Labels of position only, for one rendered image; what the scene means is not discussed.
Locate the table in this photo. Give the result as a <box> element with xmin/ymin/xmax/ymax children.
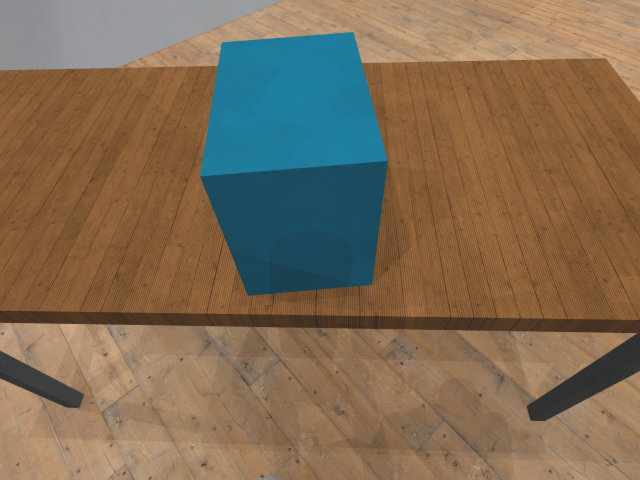
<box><xmin>0</xmin><ymin>58</ymin><xmax>640</xmax><ymax>421</ymax></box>

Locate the carton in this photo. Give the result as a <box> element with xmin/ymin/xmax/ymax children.
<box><xmin>200</xmin><ymin>32</ymin><xmax>388</xmax><ymax>296</ymax></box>

